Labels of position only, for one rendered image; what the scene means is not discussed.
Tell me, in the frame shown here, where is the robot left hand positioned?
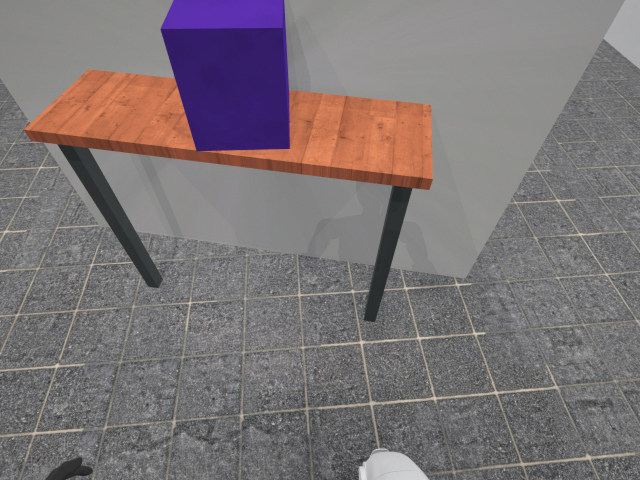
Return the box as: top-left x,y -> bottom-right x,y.
45,457 -> 93,480

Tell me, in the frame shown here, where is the carton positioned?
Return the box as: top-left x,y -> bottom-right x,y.
161,0 -> 290,151

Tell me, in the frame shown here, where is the table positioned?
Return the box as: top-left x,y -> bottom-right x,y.
24,69 -> 433,322

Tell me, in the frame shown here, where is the robot right shin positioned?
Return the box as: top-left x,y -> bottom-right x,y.
369,449 -> 389,458

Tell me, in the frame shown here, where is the right robot thigh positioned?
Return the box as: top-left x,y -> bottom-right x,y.
359,452 -> 429,480

